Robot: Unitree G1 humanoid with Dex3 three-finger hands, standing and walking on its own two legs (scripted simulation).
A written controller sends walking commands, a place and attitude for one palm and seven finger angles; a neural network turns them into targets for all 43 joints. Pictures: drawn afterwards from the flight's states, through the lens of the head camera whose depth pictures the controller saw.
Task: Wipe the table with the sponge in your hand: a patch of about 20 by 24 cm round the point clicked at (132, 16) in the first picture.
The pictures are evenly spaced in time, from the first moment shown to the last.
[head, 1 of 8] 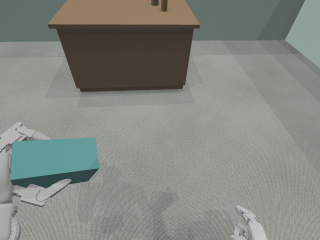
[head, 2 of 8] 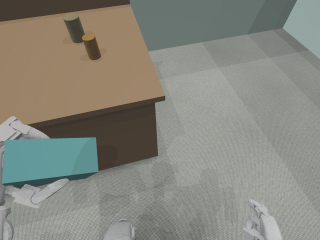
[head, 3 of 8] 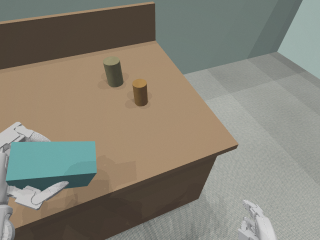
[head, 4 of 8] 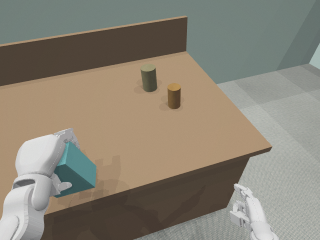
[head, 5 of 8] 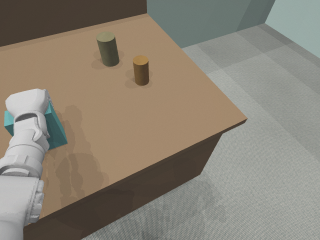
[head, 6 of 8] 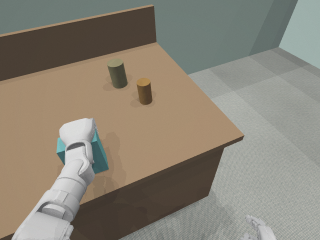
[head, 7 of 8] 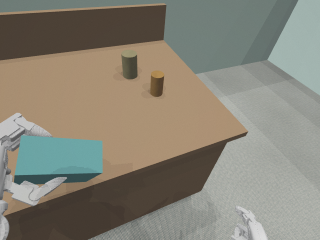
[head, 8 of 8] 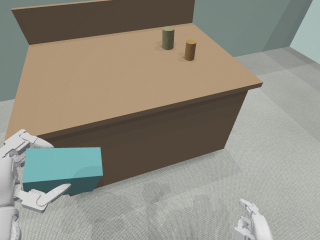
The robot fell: no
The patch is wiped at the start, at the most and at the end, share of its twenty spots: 0.00 1.00 1.00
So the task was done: yes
